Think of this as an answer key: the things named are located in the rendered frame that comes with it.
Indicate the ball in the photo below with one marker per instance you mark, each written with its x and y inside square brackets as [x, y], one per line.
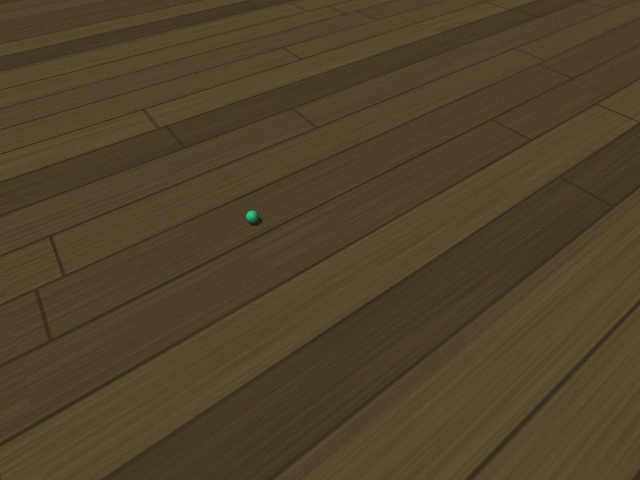
[252, 216]

